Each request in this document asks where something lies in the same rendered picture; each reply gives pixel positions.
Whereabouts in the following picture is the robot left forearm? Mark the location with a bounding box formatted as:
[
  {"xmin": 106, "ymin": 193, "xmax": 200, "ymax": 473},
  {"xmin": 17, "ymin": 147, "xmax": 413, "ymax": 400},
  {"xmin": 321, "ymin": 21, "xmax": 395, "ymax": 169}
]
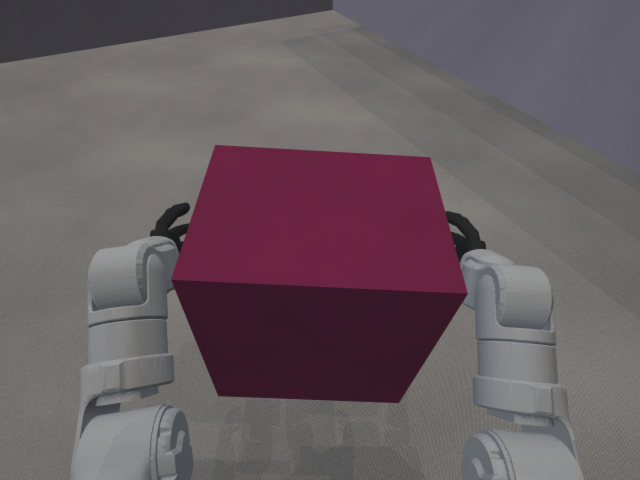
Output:
[{"xmin": 70, "ymin": 236, "xmax": 179, "ymax": 480}]

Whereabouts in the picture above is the robot right hand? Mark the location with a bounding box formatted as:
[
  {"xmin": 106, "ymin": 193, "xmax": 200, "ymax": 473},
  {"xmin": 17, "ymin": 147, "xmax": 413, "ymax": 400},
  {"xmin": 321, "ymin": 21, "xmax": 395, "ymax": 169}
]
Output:
[{"xmin": 445, "ymin": 211, "xmax": 486, "ymax": 263}]

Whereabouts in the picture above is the robot right forearm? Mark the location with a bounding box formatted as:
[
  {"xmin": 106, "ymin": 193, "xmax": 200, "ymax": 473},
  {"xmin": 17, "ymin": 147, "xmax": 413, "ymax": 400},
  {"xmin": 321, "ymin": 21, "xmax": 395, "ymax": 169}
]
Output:
[{"xmin": 460, "ymin": 249, "xmax": 585, "ymax": 480}]

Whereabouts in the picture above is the robot left upper arm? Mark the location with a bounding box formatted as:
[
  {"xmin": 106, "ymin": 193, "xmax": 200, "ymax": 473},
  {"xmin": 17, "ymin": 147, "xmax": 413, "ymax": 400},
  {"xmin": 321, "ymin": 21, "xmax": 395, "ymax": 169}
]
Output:
[{"xmin": 73, "ymin": 404, "xmax": 194, "ymax": 480}]

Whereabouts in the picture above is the robot right upper arm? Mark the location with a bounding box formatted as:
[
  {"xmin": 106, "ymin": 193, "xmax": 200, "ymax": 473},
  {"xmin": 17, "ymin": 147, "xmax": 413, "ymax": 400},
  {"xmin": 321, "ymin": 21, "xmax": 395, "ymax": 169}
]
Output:
[{"xmin": 461, "ymin": 429, "xmax": 584, "ymax": 480}]

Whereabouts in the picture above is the robot left hand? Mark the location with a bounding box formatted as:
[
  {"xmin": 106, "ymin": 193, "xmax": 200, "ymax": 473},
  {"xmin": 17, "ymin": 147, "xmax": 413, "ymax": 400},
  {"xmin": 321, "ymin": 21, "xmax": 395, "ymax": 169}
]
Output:
[{"xmin": 150, "ymin": 203, "xmax": 190, "ymax": 254}]

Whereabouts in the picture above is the carton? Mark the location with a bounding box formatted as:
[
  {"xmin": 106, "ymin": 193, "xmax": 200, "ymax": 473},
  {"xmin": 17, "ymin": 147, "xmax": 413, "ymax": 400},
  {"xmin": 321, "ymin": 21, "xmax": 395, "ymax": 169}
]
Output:
[{"xmin": 171, "ymin": 145, "xmax": 468, "ymax": 403}]

